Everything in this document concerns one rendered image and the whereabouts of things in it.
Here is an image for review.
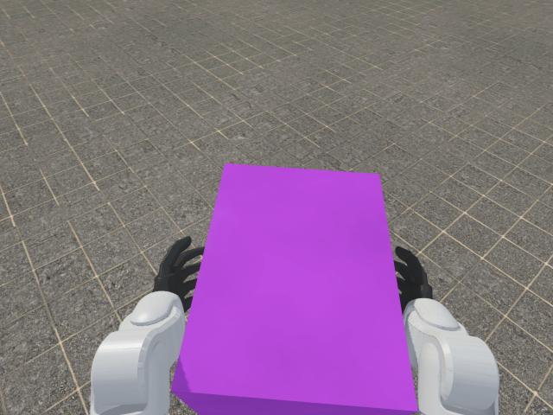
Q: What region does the robot right hand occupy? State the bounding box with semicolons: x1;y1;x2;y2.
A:
393;246;433;314

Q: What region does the robot left hand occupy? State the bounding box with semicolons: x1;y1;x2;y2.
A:
152;236;205;313

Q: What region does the left robot forearm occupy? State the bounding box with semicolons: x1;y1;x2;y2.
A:
90;291;186;415

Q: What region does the right robot forearm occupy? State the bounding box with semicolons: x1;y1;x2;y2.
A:
403;298;499;415

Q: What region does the carton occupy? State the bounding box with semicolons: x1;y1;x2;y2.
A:
171;163;418;415

